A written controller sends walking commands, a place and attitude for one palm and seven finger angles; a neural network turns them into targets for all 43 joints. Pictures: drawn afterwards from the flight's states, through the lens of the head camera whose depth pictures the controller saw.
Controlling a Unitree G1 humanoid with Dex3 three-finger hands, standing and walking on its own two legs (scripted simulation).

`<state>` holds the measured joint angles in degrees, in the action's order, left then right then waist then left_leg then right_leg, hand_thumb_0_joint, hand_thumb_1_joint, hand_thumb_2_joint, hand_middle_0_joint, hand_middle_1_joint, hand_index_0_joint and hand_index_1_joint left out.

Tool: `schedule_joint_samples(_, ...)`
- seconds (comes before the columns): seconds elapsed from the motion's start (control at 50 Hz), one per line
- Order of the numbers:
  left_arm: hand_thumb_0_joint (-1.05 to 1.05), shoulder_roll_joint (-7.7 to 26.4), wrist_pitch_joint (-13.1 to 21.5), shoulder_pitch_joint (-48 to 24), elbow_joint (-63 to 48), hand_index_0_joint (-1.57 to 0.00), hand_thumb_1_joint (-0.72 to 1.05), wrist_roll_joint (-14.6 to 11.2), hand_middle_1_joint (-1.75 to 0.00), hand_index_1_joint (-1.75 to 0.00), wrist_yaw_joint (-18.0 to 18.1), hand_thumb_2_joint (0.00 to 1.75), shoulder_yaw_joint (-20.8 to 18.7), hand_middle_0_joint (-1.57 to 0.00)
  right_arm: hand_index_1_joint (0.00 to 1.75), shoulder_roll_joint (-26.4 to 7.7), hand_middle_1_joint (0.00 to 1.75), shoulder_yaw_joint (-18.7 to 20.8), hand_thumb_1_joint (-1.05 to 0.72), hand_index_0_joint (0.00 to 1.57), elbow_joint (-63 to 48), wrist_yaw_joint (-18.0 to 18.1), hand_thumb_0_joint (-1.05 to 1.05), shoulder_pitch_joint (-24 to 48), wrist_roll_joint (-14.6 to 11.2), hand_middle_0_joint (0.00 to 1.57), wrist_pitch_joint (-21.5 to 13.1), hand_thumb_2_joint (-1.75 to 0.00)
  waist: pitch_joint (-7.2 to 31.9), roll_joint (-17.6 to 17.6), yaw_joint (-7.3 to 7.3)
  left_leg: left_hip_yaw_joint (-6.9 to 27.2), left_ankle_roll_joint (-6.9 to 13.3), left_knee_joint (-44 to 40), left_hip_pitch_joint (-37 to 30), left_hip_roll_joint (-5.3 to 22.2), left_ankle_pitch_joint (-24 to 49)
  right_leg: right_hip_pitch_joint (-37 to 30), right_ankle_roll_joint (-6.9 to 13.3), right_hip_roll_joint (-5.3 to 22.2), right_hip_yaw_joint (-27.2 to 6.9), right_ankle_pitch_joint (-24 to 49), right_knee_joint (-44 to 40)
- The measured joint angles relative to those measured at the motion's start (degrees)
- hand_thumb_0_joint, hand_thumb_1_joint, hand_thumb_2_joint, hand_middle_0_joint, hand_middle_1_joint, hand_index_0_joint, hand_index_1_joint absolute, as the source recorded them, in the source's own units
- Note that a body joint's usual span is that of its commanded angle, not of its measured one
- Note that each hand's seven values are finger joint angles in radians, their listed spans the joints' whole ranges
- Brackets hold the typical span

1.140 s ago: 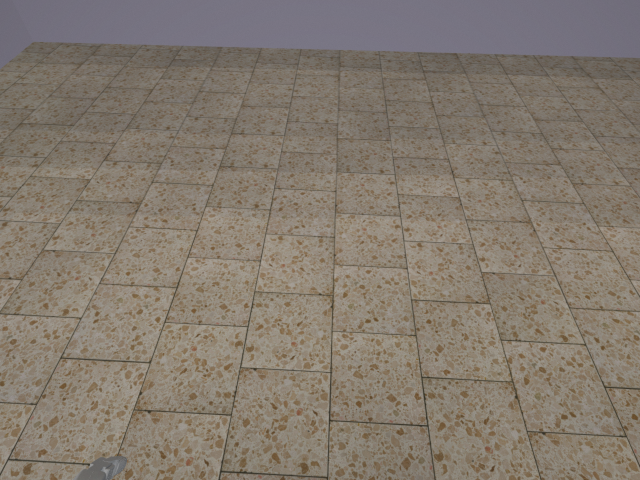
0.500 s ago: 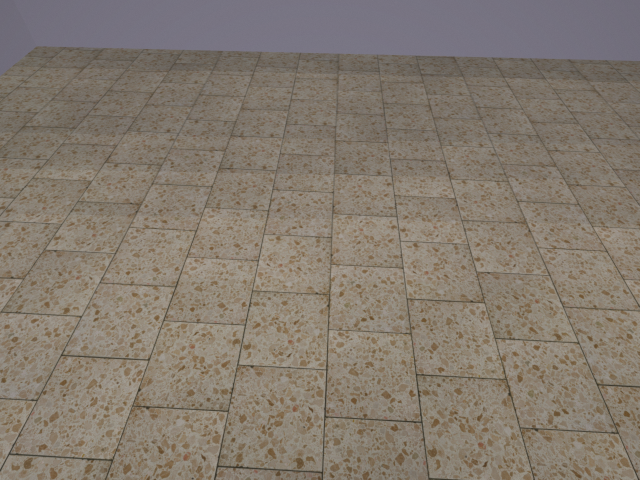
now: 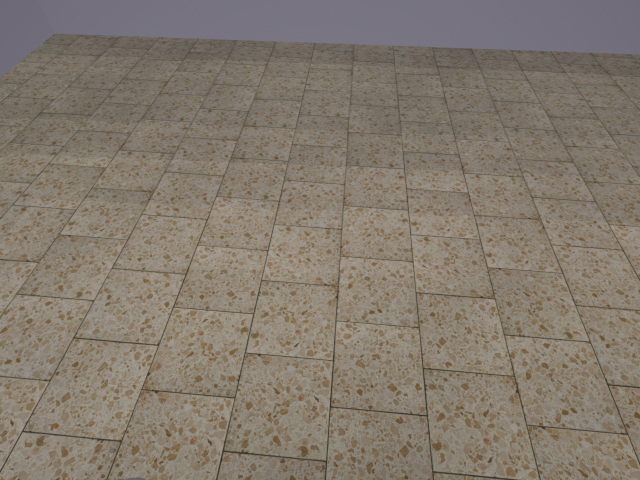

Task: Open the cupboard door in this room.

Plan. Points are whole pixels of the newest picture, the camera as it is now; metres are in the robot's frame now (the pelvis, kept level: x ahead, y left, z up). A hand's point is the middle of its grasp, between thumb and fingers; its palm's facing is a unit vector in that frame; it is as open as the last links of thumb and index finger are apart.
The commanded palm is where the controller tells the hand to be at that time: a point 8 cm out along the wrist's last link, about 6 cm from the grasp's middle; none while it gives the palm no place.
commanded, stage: turn or walk to find it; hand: left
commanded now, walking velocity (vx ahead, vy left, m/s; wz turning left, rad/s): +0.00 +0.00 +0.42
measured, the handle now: out of the picture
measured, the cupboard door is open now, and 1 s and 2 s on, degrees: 0 0 0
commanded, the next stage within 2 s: none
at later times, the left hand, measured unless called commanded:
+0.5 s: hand out of the picture +0.02 +0.20 -0.16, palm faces +0.21 -0.94 -0.29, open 7.3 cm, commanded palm none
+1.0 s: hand out of the picture -0.14 +0.22 -0.18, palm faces +0.46 -0.86 -0.24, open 7.4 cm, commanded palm none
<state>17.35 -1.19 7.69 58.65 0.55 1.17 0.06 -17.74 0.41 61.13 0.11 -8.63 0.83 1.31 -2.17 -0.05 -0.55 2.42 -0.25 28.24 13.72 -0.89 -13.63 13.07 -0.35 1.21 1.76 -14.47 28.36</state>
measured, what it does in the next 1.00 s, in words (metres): steps on the spot, turning left: right foot, then left foot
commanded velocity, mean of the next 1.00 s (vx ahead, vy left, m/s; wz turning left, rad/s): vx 0.00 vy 0.00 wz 0.42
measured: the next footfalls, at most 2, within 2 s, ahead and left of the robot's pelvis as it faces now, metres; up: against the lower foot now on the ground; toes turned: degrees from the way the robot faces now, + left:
right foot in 0.48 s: +0.01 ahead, -0.13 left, +0.00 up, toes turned +11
left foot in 0.84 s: -0.06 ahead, +0.12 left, +0.00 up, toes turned +26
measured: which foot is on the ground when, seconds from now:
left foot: down 0.00-0.48, up 0.50-0.82, down 0.84-1.00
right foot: down 0.00-0.14, up 0.16-0.46, down 0.48-0.86, up 0.88-1.00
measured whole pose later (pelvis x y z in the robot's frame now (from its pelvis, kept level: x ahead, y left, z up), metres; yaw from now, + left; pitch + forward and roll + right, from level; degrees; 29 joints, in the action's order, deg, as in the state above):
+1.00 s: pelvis -0.07 +0.01 +0.00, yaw +25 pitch -1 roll +0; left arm 15.5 -3.8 14.4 55.9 0.8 1.4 -3.6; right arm -11.0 2.0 53.6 0.3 -7.7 0.8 1.3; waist -5.0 -3.8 1.5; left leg -2.1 2.5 31.2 14.1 -0.9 -15.9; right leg 25.1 -4.2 5.6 2.6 -25.9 61.8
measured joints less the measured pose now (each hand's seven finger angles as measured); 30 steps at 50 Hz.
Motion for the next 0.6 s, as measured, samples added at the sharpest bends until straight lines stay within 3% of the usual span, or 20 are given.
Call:
schedule_joint_samples(0.08, 0.00, -2.0, -0.6, 1.5, -2.0, -0.21, 0.91, 0.2, -0.30, -0.30, 0.2, 0.90, 0.1, -0.21, 0.30, 2.0, 0.30, 0.5, -0.90, 0.20, -1.8, -0.2, 0.01, -1.5, -0.1, 0.20, 0.9, -0.90, -0.7, 0.1, -0.26, -0.1, 0.3, 5.7, 3.2, -0.1, -2.4, 1.6, -0.2, 0.7, 1.7, -2.1, 3.7)
schedule_joint_samples(0.16, 0.00, -2.8, -1.6, 2.9, -3.0, -0.21, 0.91, 0.2, -0.30, -0.30, 0.4, 0.90, -0.3, -0.21, 0.30, 4.9, 0.30, 0.7, -0.90, 0.20, -3.1, -0.6, 0.01, -2.8, 0.1, 0.20, 0.9, -0.90, -1.4, -2.4, 0.03, -0.5, 2.0, 7.5, 4.2, -2.1, -3.2, 4.0, -1.3, 2.6, 1.4, -6.2, 10.0)
schedule_joint_samples(0.2, 0.00, -3.0, -2.1, 2.8, -3.0, -0.21, 0.91, 0.1, -0.30, -0.30, 0.5, 0.90, -0.5, -0.21, 0.30, 6.3, 0.30, 0.7, -0.90, 0.20, -3.9, -0.4, 0.01, -3.5, 0.2, 0.20, 0.4, -0.90, -1.8, -2.6, -0.18, 0.1, 2.3, 6.7, 4.4, -2.4, -2.3, 7.0, -1.6, 1.7, 0.0, -12.0, 18.6)
schedule_joint_samples(0.28, 0.00, -3.6, -1.9, 2.4, -3.7, -0.21, 0.91, -0.1, -0.30, -0.30, 0.5, 0.90, -1.4, -0.21, 0.30, 7.9, 0.30, 0.7, -0.90, 0.20, -4.5, 0.1, 0.01, -4.7, 0.2, 0.20, 0.3, -0.90, -2.2, -1.8, -0.43, 2.3, 2.3, 2.7, 4.1, -2.5, 0.8, 10.0, -2.2, 0.3, -0.9, -13.6, 27.4)
schedule_joint_samples(0.38, 0.00, -4.6, -1.5, 2.0, -5.3, -0.20, 0.91, -0.4, -0.30, -0.30, 0.5, 0.90, -1.9, -0.21, 0.30, 7.5, 0.30, 1.6, -0.90, 0.20, -5.1, 0.4, 0.01, -5.3, 0.4, 0.20, 0.9, -0.90, -1.8, 0.3, -1.07, 5.4, 1.4, -0.1, 4.9, -2.6, 3.8, 7.5, -2.5, -0.6, -1.5, -13.1, 20.4)
schedule_joint_samples(0.46, 0.00, -4.9, -0.7, 2.2, -6.7, -0.20, 0.91, -0.6, -0.30, -0.30, 0.5, 0.90, -2.1, -0.21, 0.30, 6.2, 0.30, 2.7, -0.90, 0.20, -5.7, 0.2, 0.01, -5.8, 0.3, 0.20, 1.6, -0.90, -0.9, 1.2, -1.21, 7.7, -0.1, 1.1, 7.0, -3.7, 4.5, 1.2, -2.1, -1.0, -1.7, -6.9, 5.6)
schedule_joint_samples(0.5, 0.00, -5.2, 0.0, 2.7, -7.1, -0.20, 0.91, 0.0, -0.30, -0.30, 0.7, 0.90, -2.1, -0.21, 0.30, 5.2, 0.30, 3.5, -0.90, 0.20, -5.9, 0.0, 0.01, -5.6, 0.1, 0.20, 2.1, -0.90, -0.9, 1.9, -0.90, 7.1, -0.4, 7.7, 10.0, -3.8, -2.1, 0.1, 0.2, -0.9, -0.7, -3.6, 2.9)
schedule_joint_samples(0.54, 0.00, -5.7, 0.1, 3.7, -7.1, -0.20, 0.91, 0.3, -0.30, -0.30, 0.8, 0.90, -1.8, -0.21, 0.30, 4.2, 0.30, 4.3, -0.90, 0.20, -5.6, -0.2, 0.01, -5.3, 0.3, 0.20, 2.9, -0.90, -0.8, 2.3, -0.67, 4.7, -0.6, 18.9, 13.5, -3.6, -8.3, -0.4, 1.0, -0.4, 0.5, -4.3, 3.4)
schedule_joint_samples(0.6, 0.00, -5.9, 0.2, 5.4, -6.6, -0.20, 0.91, 0.5, -0.30, -0.30, 0.9, 0.90, -1.7, -0.21, 0.30, 3.0, 0.30, 5.0, -0.90, 0.20, -5.4, -0.7, 0.01, -4.8, 0.3, 0.20, 3.2, -0.90, -0.6, 1.9, -0.68, 1.2, -1.3, 32.3, 16.6, -2.0, -7.9, -2.0, 1.0, 0.7, 1.8, -4.0, 1.7)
